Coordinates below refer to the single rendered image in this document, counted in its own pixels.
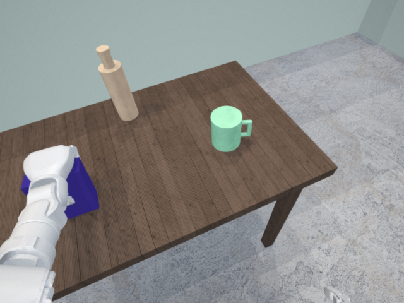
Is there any robot left hand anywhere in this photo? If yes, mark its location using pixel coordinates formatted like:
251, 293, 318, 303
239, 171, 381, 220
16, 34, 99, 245
23, 145, 80, 206

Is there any table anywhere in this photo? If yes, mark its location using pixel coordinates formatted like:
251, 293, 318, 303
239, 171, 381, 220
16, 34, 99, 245
0, 61, 338, 302

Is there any left robot upper arm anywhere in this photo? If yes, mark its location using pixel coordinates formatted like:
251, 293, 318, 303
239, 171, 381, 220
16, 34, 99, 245
0, 264, 56, 303

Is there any left robot forearm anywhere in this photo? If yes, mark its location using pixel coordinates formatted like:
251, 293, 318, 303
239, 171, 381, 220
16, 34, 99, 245
0, 174, 68, 271

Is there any robot right hand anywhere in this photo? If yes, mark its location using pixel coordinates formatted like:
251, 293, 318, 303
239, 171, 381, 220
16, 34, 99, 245
324, 287, 351, 303

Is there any sponge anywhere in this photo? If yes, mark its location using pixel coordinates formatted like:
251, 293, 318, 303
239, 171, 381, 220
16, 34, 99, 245
21, 157, 99, 219

